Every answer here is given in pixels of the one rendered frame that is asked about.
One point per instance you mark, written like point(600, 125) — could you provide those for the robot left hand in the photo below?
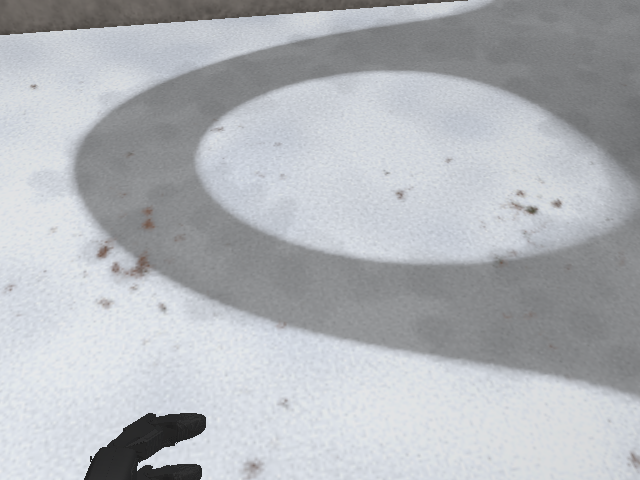
point(142, 439)

